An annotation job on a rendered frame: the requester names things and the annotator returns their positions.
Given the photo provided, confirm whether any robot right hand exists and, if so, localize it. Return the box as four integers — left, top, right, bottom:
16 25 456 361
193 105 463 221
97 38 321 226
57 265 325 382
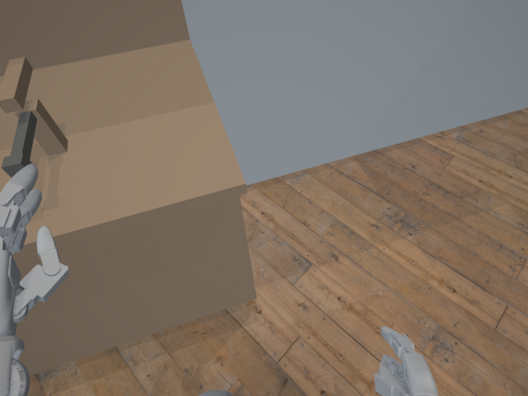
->
375 326 438 396

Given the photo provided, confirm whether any robot left hand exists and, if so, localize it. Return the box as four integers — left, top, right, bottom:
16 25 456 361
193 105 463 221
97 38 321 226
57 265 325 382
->
0 163 68 337

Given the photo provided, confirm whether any robot left forearm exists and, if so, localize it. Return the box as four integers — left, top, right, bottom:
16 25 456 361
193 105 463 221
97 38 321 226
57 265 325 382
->
0 336 31 396

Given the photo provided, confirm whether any tap lever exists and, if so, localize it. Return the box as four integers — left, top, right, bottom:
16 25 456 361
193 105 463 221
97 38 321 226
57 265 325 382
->
2 111 37 177

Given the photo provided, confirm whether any counter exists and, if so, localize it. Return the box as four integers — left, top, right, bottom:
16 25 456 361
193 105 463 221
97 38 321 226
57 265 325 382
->
0 0 257 375

